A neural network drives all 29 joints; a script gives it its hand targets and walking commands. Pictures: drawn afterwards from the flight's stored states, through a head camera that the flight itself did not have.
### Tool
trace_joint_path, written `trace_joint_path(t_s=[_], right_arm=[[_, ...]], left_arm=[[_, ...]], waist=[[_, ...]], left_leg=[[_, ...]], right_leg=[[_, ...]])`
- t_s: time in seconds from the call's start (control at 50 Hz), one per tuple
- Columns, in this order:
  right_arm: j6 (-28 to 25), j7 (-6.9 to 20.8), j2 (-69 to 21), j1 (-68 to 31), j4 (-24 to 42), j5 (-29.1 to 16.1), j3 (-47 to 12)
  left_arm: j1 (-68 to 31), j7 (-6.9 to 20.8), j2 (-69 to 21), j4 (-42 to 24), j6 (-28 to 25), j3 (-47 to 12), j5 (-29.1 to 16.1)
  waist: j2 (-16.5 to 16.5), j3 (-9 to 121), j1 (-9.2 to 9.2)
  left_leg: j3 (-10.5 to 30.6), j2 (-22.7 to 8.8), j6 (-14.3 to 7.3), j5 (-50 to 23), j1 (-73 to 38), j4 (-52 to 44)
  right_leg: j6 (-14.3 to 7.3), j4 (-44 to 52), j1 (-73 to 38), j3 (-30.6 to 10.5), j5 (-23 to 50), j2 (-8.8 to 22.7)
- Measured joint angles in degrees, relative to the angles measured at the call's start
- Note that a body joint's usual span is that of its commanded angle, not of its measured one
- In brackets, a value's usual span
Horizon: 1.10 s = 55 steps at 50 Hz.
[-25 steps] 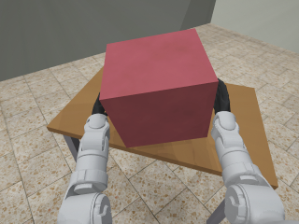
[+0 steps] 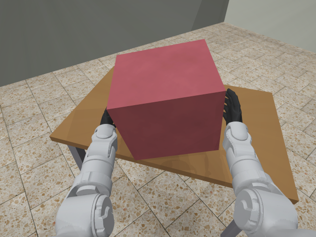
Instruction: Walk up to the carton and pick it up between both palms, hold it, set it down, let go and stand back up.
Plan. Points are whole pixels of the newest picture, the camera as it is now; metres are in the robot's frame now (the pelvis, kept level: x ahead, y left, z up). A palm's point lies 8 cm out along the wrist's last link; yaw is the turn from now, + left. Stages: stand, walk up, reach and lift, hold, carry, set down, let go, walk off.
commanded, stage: set down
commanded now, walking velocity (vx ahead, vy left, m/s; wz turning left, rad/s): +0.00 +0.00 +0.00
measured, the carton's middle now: (167, 102) +0.45 -0.03 +0.13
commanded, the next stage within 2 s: none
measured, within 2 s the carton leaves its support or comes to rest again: rests again in 1.26 s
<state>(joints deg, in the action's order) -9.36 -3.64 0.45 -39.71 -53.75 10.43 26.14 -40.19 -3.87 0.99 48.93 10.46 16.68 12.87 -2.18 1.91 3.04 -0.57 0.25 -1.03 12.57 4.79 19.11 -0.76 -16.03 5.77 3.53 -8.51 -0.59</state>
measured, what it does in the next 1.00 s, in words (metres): stands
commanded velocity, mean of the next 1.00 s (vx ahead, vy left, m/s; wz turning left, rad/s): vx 0.00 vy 0.00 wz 0.00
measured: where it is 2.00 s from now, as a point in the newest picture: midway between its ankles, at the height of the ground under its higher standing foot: outside the picture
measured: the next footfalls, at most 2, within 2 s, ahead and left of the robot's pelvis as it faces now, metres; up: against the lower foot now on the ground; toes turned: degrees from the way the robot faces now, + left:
none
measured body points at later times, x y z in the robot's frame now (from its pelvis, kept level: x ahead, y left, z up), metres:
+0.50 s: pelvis +0.00 +0.00 +0.00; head +0.01 +0.02 +0.45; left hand +0.43 +0.13 +0.08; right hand +0.40 -0.21 +0.10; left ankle -0.02 +0.10 -0.75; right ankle +0.00 -0.11 -0.75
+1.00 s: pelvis +0.01 +0.00 -0.01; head +0.07 +0.01 +0.44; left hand +0.47 +0.12 +0.04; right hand +0.42 -0.22 +0.05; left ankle -0.02 +0.10 -0.75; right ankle +0.00 -0.11 -0.75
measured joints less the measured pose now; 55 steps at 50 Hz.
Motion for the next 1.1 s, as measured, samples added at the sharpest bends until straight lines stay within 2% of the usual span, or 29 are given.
trace_joint_path(t_s=[0.12,0.36,0.58,1.1], right_arm=[[0.00,0.39,0.59,-0.23,-0.73,0.28,0.08],[0.26,1.35,-0.60,-0.92,-0.25,3.91,3.95],[-0.40,2.27,-0.88,-1.19,-1.19,6.60,6.83],[-3.90,1.41,2.16,-4.38,-7.24,5.28,4.20]], left_arm=[[-1.32,-0.40,0.47,2.87,-1.82,-0.19,-0.86],[-4.85,0.99,1.81,9.12,-5.10,1.71,-1.29],[-7.16,0.22,2.75,13.84,-8.67,0.54,-3.08],[-14.59,0.13,7.03,30.10,-21.03,-7.38,-12.53]], waist=[[0.39,1.04,0.11],[0.48,1.74,0.68],[1.15,3.45,0.78],[3.25,9.32,1.76]], left_leg=[[-0.39,-0.21,0.00,0.18,1.36,0.24],[-0.76,0.00,-0.10,-0.42,3.35,-0.46],[-1.08,-0.05,-0.25,0.03,8.24,0.86],[-0.86,-0.69,-0.06,1.43,25.05,6.32]], right_leg=[[-0.02,0.01,1.36,-0.21,0.08,-0.16],[0.05,-0.21,3.81,-0.26,0.23,0.14],[0.19,-1.11,8.54,-0.24,0.07,0.23],[-0.16,-5.21,24.63,0.57,-0.71,-0.01]])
